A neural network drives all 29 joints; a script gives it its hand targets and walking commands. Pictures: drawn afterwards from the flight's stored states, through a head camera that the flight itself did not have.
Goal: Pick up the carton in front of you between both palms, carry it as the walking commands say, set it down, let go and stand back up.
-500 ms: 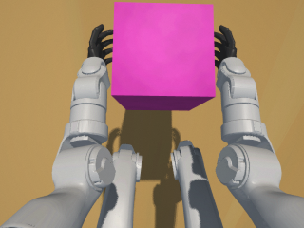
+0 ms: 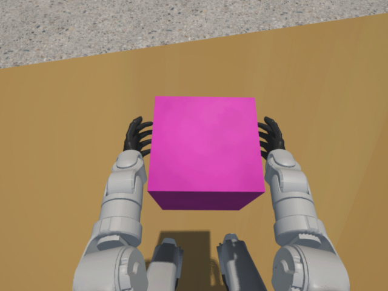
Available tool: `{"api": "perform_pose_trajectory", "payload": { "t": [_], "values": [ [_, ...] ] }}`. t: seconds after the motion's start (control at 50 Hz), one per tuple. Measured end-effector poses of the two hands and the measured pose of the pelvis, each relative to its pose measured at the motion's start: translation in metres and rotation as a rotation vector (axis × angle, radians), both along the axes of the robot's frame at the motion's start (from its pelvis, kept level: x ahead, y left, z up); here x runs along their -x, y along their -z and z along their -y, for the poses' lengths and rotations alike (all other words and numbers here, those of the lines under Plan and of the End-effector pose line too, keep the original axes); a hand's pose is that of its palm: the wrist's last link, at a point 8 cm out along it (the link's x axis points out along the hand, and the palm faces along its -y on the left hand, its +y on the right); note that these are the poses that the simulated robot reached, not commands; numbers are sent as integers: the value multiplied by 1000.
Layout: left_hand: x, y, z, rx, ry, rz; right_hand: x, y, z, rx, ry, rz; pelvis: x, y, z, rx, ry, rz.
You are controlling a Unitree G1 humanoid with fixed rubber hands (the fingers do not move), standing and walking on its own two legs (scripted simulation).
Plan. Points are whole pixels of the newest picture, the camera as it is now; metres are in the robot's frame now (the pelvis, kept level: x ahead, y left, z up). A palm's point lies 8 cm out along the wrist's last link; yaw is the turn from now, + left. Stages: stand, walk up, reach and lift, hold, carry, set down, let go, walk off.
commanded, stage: reach and lift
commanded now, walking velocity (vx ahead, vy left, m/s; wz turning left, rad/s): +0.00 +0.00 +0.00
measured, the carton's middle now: (202, 160) +0.41 -0.02 -0.11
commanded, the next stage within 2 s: hold in 1.66 s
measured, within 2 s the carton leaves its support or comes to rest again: neither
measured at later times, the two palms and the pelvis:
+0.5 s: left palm (100, 145) +0.36 +0.14 +0.11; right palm (302, 141) +0.35 -0.16 +0.11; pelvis +0.05 +0.00 +0.12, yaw +0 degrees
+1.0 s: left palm (82, 143) +0.34 +0.15 +0.16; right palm (320, 138) +0.33 -0.16 +0.16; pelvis +0.04 +0.00 +0.14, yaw +0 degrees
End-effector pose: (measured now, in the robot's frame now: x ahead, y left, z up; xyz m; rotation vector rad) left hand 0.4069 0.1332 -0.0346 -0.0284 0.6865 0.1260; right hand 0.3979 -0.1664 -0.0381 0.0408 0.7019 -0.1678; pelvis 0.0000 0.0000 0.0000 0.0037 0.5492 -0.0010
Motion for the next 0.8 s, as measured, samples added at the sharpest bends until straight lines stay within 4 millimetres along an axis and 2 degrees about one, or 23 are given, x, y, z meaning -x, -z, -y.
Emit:
{"api": "perform_pose_trajectory", "payload": {
  "t": [0.28, 0.46, 0.66, 0.8],
  "values": [
    [29, -83, -5, -3, -5, 5, 26, -84, -5, 2, -9, 5, -30, -75, 0, 3, 4, 186],
    [46, -137, -9, -6, -9, 14, 41, -138, -9, 5, -16, 14, -47, -113, 0, 5, 6, 344],
    [61, -188, -13, -32, 14, 35, 56, -190, -13, 33, -36, 34, -54, -136, 1, 7, 6, 525],
    [69, -194, -13, -44, 24, 0, 64, -196, -12, 41, -43, 0, -46, -137, 1, 7, 7, 590]
  ]
}}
